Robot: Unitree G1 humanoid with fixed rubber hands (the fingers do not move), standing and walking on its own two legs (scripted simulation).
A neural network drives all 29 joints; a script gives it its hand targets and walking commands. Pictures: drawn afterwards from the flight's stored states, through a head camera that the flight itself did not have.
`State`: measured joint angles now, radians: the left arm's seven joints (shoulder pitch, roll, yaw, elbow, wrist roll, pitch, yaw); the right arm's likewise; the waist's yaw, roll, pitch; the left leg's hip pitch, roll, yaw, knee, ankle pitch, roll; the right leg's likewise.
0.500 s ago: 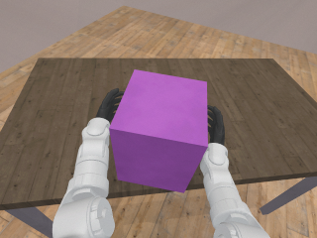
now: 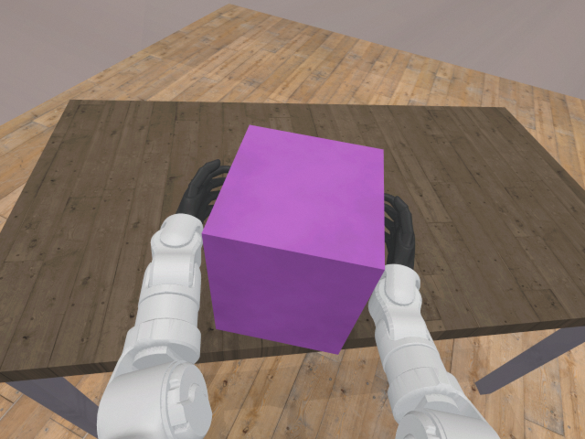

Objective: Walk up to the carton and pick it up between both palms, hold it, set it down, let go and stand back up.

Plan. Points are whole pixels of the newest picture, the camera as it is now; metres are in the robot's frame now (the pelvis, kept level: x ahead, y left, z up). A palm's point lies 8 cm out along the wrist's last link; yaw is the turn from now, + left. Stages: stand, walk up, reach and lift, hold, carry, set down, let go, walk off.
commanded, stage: reach and lift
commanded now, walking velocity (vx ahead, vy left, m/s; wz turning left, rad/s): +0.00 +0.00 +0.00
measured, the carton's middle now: (295, 244) +0.39 -0.01 +0.04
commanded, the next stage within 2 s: none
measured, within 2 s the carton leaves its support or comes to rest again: leaves its support in 0.72 s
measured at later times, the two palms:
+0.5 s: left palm (193, 215) +0.40 +0.13 +0.09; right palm (397, 255) +0.35 -0.15 +0.07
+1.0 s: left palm (187, 213) +0.37 +0.13 +0.13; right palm (413, 243) +0.33 -0.16 +0.12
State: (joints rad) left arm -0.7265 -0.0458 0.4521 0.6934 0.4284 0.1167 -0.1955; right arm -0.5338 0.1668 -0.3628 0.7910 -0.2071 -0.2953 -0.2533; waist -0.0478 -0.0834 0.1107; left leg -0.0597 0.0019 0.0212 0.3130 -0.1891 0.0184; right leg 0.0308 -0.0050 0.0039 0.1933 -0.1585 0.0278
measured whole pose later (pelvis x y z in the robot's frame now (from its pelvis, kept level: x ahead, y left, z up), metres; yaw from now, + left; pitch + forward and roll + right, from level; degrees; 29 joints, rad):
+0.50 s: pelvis +0.00 +0.00 +0.00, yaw +0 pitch -2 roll -1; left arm -0.70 -0.04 0.39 0.64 0.40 0.15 -0.17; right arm -0.52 0.13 -0.28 0.78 -0.12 -0.29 -0.27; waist -0.04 -0.08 0.09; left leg -0.10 0.01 0.02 0.32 -0.18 0.01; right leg 0.00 0.00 0.00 0.18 -0.14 0.02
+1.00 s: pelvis -0.02 -0.01 +0.00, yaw +1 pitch -6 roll -1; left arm -0.69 -0.05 0.34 0.51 0.37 0.33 -0.12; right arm -0.56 0.06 -0.18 0.69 -0.01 -0.09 -0.24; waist -0.06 -0.09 0.08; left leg -0.05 0.00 0.01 0.29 -0.14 0.01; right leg 0.04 0.00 -0.02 0.20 -0.13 0.02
